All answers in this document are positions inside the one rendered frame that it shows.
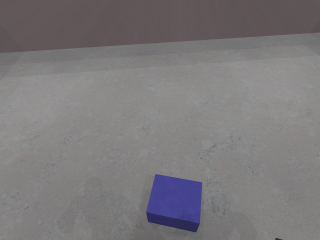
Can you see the carton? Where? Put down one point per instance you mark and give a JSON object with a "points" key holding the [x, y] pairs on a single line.
{"points": [[175, 202]]}

